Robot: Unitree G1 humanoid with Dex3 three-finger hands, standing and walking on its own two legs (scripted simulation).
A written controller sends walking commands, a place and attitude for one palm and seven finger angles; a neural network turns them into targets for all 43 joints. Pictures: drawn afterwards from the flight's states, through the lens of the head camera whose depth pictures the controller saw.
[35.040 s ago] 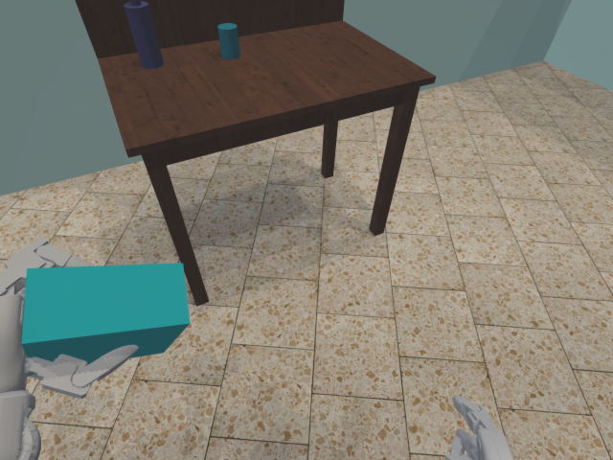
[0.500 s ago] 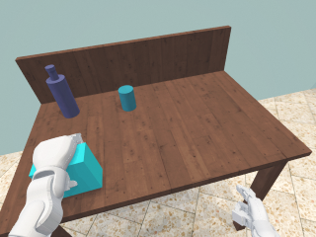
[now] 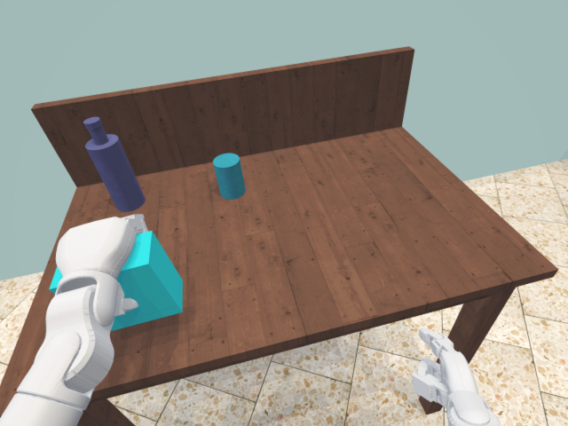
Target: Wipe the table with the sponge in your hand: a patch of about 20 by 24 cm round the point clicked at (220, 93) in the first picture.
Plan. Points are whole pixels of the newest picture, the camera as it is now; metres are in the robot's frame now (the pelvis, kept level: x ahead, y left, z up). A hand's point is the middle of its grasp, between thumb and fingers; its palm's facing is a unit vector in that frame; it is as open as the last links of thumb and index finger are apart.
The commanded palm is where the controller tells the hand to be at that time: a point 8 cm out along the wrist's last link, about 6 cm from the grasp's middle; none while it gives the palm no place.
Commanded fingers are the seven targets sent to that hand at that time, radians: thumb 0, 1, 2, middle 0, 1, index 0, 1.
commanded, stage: lift the sponge slowly off the table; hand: left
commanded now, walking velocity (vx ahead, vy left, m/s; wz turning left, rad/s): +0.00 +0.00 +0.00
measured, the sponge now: (131, 291) +0.26 +0.28 +0.07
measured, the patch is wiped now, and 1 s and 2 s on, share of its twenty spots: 1.00 1.00 1.00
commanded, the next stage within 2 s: bring the sponge back beside the body in 0.62 s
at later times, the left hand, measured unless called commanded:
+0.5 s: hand (114, 246) +0.27 +0.28 +0.16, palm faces +0.14 -0.07 -0.99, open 9.9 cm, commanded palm +0.23 +0.27 +0.23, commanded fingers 0.00 0.10 1.30 -1.20 -1.60 -1.20 -1.60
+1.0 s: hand (112, 254) +0.26 +0.28 +0.15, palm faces +0.12 -0.07 -0.99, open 9.9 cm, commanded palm +0.21 +0.28 +0.22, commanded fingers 0.00 0.10 1.30 -1.20 -1.60 -1.20 -1.60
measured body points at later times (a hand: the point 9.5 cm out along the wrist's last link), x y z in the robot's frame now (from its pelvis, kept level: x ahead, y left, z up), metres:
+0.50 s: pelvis +0.00 +0.00 +0.00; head -0.03 -0.05 +0.45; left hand +0.26 +0.28 +0.21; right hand +0.26 -0.20 -0.07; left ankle +0.04 +0.14 -0.74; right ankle +0.01 -0.11 -0.74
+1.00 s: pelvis +0.00 +0.00 +0.00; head -0.03 -0.05 +0.44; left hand +0.25 +0.28 +0.20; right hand +0.26 -0.20 -0.07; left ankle +0.04 +0.14 -0.74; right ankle +0.01 -0.11 -0.74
